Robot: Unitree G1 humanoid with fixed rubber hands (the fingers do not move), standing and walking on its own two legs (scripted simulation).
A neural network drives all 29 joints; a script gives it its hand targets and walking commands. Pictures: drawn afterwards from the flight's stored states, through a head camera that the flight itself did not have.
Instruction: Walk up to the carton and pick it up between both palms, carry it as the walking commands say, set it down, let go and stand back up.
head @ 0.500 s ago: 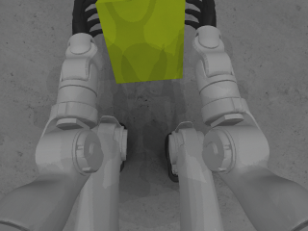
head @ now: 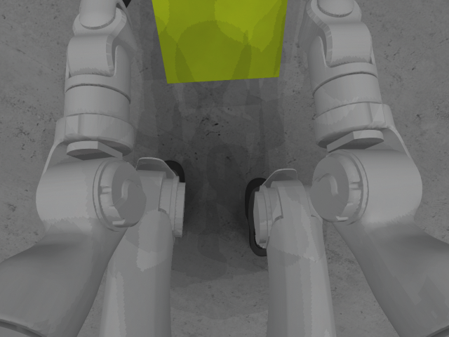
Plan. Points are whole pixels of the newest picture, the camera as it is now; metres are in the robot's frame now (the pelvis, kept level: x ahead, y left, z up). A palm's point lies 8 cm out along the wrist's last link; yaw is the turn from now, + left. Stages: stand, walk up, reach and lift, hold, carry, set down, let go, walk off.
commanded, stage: set down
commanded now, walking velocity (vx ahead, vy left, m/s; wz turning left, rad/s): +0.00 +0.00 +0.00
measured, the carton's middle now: out of the picture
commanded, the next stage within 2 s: none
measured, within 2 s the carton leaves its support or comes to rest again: neither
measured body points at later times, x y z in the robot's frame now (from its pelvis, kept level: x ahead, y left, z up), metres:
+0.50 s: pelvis +0.01 +0.00 -0.01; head +0.38 +0.01 +0.24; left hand +0.57 +0.18 -0.17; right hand +0.60 -0.10 -0.15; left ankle +0.13 +0.13 -0.38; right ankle +0.10 -0.11 -0.38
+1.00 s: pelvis +0.02 +0.00 -0.01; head +0.39 +0.01 +0.24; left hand +0.58 +0.18 -0.17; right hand +0.61 -0.10 -0.16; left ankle +0.13 +0.13 -0.38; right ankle +0.10 -0.11 -0.38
